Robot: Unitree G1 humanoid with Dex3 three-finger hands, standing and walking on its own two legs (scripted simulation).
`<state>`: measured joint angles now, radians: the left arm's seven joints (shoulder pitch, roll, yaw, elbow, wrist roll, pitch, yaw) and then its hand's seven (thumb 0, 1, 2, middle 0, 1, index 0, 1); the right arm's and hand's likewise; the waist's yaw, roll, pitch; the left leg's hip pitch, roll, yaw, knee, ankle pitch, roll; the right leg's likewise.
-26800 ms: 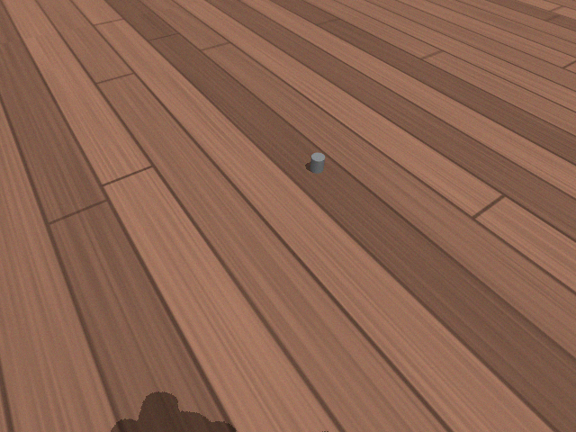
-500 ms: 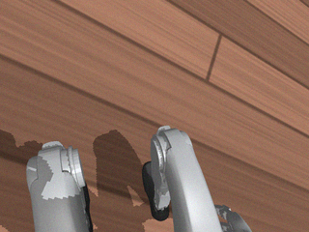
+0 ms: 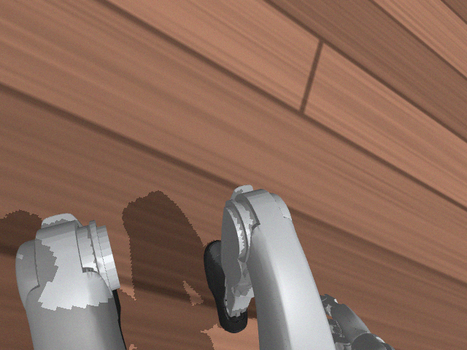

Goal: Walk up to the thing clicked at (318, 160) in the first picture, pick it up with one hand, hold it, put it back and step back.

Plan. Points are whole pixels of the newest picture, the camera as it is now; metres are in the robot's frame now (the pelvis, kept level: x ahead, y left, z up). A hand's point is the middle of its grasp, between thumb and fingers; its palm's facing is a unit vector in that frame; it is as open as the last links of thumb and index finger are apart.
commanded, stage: rest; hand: left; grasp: from above
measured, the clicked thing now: out of the picture +0.44 +0.42 -0.23
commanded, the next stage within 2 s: open in 0.94 s
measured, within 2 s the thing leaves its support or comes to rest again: rests again in 0.64 s
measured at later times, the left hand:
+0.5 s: hand out of the picture +0.42 +0.40 -0.22, palm faces -0.45 -0.17 -0.88, open 8.9 cm
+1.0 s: hand out of the picture +0.42 +0.40 -0.23, palm faces -0.45 -0.17 -0.88, open 8.9 cm
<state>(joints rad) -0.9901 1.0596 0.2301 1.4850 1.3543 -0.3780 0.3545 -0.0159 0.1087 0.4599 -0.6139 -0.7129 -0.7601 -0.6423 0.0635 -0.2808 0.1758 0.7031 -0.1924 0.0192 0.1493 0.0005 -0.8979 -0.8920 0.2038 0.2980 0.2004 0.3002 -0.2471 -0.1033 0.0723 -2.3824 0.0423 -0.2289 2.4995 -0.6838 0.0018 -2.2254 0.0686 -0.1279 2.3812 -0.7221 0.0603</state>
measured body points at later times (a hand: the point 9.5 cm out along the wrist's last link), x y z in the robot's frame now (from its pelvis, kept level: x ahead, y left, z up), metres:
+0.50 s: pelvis +0.00 +0.00 -0.01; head +0.26 +0.14 +0.33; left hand +0.44 +0.40 -0.16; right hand +0.08 -0.27 -0.08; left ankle +0.07 +0.13 -0.28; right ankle +0.10 -0.13 -0.28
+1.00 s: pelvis +0.00 +0.00 -0.01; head +0.26 +0.15 +0.32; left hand +0.44 +0.41 -0.18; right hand +0.09 -0.26 -0.08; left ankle +0.07 +0.13 -0.28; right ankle +0.10 -0.13 -0.28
